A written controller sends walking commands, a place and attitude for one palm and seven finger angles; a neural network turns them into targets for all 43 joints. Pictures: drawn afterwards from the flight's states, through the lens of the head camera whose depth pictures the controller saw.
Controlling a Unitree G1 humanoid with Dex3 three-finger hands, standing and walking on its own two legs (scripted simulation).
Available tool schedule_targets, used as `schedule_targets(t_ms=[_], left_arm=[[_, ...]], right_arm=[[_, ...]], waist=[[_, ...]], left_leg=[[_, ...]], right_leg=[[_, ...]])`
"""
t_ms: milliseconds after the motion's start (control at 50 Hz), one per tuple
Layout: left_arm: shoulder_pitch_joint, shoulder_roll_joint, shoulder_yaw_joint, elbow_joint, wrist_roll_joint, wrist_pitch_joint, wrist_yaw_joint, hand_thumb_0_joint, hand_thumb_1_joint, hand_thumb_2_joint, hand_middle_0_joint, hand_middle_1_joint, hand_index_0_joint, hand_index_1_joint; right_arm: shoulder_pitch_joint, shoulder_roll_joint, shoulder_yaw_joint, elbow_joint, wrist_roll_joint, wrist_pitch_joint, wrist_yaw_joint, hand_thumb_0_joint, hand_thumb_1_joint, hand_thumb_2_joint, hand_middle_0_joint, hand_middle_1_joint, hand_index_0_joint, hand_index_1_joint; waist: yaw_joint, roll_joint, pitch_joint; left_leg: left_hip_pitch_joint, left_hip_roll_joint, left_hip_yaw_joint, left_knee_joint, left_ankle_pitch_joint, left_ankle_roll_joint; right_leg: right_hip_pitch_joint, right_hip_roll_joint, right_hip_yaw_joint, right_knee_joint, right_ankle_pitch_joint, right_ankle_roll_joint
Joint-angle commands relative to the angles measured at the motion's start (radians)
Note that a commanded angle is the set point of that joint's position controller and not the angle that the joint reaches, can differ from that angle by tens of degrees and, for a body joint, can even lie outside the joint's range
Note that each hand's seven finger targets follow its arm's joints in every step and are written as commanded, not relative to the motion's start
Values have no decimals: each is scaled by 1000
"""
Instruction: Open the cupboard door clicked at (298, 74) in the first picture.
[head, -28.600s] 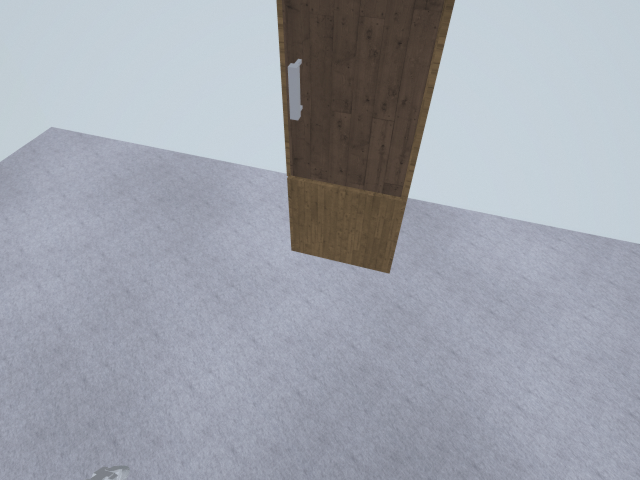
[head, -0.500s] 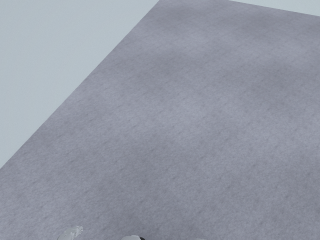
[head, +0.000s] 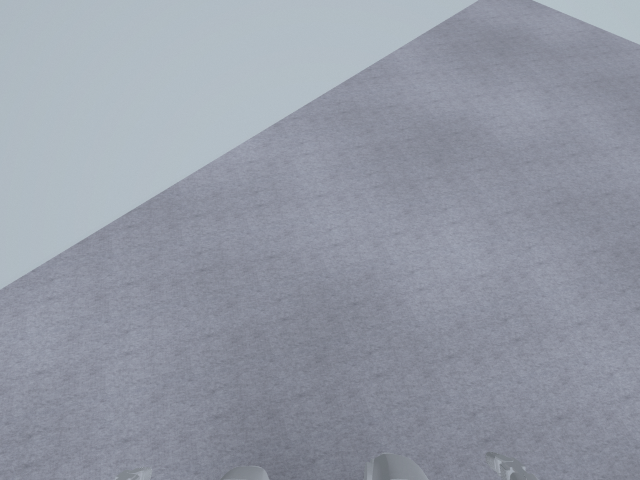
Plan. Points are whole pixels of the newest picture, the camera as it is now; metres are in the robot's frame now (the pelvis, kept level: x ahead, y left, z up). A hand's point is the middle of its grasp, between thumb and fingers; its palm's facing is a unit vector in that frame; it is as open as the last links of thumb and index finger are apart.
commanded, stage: turn to face it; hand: left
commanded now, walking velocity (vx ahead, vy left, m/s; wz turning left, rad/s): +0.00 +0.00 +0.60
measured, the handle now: out of the picture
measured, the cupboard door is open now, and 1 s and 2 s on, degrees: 50 50 50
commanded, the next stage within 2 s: none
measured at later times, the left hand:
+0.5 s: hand out of the picture +0.03 +0.17 -0.18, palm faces +0.33 -0.92 -0.22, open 7.4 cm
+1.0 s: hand out of the picture +0.03 +0.13 -0.14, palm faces +0.56 -0.79 -0.27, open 7.4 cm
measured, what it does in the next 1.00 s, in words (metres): steps to the right, turning left: right foot, then left foot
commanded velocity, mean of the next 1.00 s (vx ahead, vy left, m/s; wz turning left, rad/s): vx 0.00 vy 0.00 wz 0.60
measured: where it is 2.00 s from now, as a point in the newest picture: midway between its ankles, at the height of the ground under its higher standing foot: outside the picture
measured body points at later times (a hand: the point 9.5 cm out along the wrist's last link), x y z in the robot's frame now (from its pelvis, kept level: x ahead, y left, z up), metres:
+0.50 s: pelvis +0.04 -0.04 -0.01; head +0.09 +0.00 +0.44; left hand +0.01 +0.22 -0.16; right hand +0.23 -0.25 -0.13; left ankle +0.00 +0.07 -0.73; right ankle +0.03 -0.17 -0.72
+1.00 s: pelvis +0.08 -0.09 +0.01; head +0.12 -0.07 +0.46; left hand +0.00 +0.17 -0.12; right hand +0.30 -0.26 -0.14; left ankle -0.03 +0.01 -0.65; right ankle +0.13 -0.19 -0.73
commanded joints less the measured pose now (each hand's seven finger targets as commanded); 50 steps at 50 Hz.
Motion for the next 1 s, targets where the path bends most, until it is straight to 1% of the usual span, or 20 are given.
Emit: schedule_targets(t_ms=[0, 80, 100, 120, 140, 160, 240, 340, 400, 420, 440, 460, 500, 560, 740, 760, 780, 820, 880, 980], left_arm=[[0, 71, 24, -100, -5, -34, -7, 0, 900, 900, -200, -300, -200, -300], [114, 88, 33, -79, -3, -52, -8, 0, 900, 900, -200, -300, -200, -300], [146, 132, 44, -75, 4, -63, -2, 0, 900, 900, -200, -300, -200, -300], [160, 237, 63, -78, 20, -74, 9, 0, 900, 900, -200, -300, -200, -300], [151, 256, 57, -88, 13, -72, 15, 0, 900, 900, -200, -300, -200, -300], [85, 217, 46, -105, 11, -70, 16, 0, 900, 900, -200, -300, -200, -300], [0, 124, 26, -125, 11, -70, 19, 0, 900, 900, -200, -300, -200, -300], [111, 173, 45, -84, 14, -75, 20, 0, 900, 900, -200, -300, -200, -300], [90, 174, 50, -78, 2, -73, 12, 0, 900, 900, -200, -300, -200, -300], [66, 157, 47, -91, -6, -70, 10, 0, 900, 900, -200, -300, -200, -300], [39, 82, 32, -130, -13, -63, 2, 0, 900, 900, -200, -300, -200, -300], [-29, 72, 18, -161, -5, -52, 7, 0, 900, 900, -200, -300, -200, -300], [-79, 81, 23, -159, 3, -45, 10, 0, 900, 900, -200, -300, -200, -300], [-35, 81, 26, -109, -2, -33, 3, 0, 900, 900, -200, -300, -200, -300], [85, 82, 31, -82, -9, -53, -1, 0, 900, 900, -200, -300, -200, -300], [133, 145, 46, -77, 3, -67, 7, 0, 900, 900, -200, -300, -200, -300], [142, 251, 63, -80, 18, -72, 16, 0, 900, 900, -200, -300, -200, -300], [52, 198, 41, -107, 10, -68, 20, 0, 900, 900, -200, -300, -200, -300], [-42, 118, 20, -128, 5, -64, 19, 0, 900, 900, -200, -300, -200, -300], [89, 148, 34, -84, 12, -75, 22, 0, 900, 900, -200, -300, -200, -300]], right_arm=[[12, -233, -73, -60, -5, -6, -22, 0, -900, -900, 200, 300, 200, 300], [-53, -227, -80, -80, 5, 8, -16, 0, -900, -900, 200, 300, 200, 300], [-52, -182, -77, -89, 14, 8, -12, 0, -900, -900, 200, 300, 200, 300], [-33, -98, -66, -108, 20, 7, -5, 0, -900, -900, 200, 300, 200, 300], [-47, -132, -70, -115, 15, 10, 0, 0, -900, -900, 200, 300, 200, 300], [-19, -125, -68, -111, 12, 13, 7, 0, -900, -900, 200, 300, 200, 300], [-12, -83, -57, -66, 11, 29, 23, 0, -900, -900, 200, 300, 200, 300], [-58, -47, -32, -73, 20, 9, 27, 0, -900, -900, 200, 300, 200, 300], [22, -79, -39, -59, 15, 1, 23, 0, -900, -900, 200, 300, 200, 300], [104, -135, -53, -37, 10, -7, 21, 0, -900, -900, 200, 300, 200, 300], [177, -258, -85, -25, -1, -15, 12, 0, -900, -900, 200, 300, 200, 300], [234, -298, -93, -6, 4, -5, -2, 0, -900, -900, 200, 300, 200, 300], [200, -253, -79, -16, -1, -12, -16, 0, -900, -900, 200, 300, 200, 300], [84, -207, -61, -35, 1, -14, -28, 0, -900, -900, 200, 300, 200, 300], [-9, -208, -80, -55, 7, 5, -17, 0, -900, -900, 200, 300, 200, 300], [-10, -156, -75, -67, 18, 5, -12, 0, -900, -900, 200, 300, 200, 300], [-14, -86, -64, -96, 20, 5, -4, 0, -900, -900, 200, 300, 200, 300], [14, -125, -73, -77, 10, 20, 9, 0, -900, -900, 200, 300, 200, 300], [34, -102, -71, -36, 8, 37, 23, 0, -900, -900, 200, 300, 200, 300], [-57, -54, -45, -53, 17, 24, 29, 0, -900, -900, 200, 300, 200, 300]], waist=[[-18, 245, -177], [43, 193, -166], [61, 61, -163], [69, -283, -169], [75, -301, -176], [29, -198, -151], [-18, -221, -109], [41, -151, -193], [-4, -137, -217], [-55, -23, -260], [-96, 300, -269], [-116, 317, -267], [-98, 187, -208], [-34, 244, -159], [36, 183, -179], [59, 12, -195], [72, -304, -174], [17, -176, -121], [-35, -217, -88], [34, -135, -141]], left_leg=[[99, 207, -203, -184, 442, 146], [-62, 145, -215, -103, 235, 92], [-161, 70, -166, 6, 74, 41], [-302, -76, 0, 278, -233, -39], [-271, -35, -38, 528, -364, -33], [-249, 2, -63, 613, -292, -24], [-216, 32, 27, 527, -178, -59], [-129, 3, 118, 147, -159, -55], [44, -12, 123, -90, 30, -32], [222, 48, 54, -183, 225, -6], [386, 334, -335, -216, 589, 131], [390, 435, -433, -196, 854, 254], [284, 373, -361, -199, 703, 249], [195, 250, -235, -203, 635, 174], [-35, 149, -251, -111, 291, 99], [-161, 56, -178, 32, 82, 34], [-291, -91, -5, 306, -288, -45], [-236, -4, -69, 620, -252, -23], [-235, 31, -5, 636, -129, -55], [-171, 11, 87, 276, -160, -70]], right_leg=[[58, 34, 3, -174, 47, -8], [307, 83, -44, -511, 248, -14], [405, -11, 47, -675, 269, -35], [455, -309, 386, -817, 312, -139], [346, -417, 454, -832, 386, -233], [277, -370, 339, -811, 337, -251], [286, -225, 46, -734, 604, -194], [479, -256, -14, -607, 881, -197], [411, -236, -78, -487, 848, -134], [282, -219, -119, -348, 708, -86], [-39, -64, -149, -120, 72, -1], [-148, -21, -32, 21, -165, 4], [-157, -33, 21, 92, -62, -3], [-92, -15, 47, 48, 60, -1], [337, 74, -22, -576, 261, -20], [468, -72, 124, -755, 270, -53], [468, -354, 419, -843, 349, -169], [234, -357, 314, -840, 251, -249], [233, -223, 81, -794, 415, -190], [434, -244, -1, -688, 761, -201]])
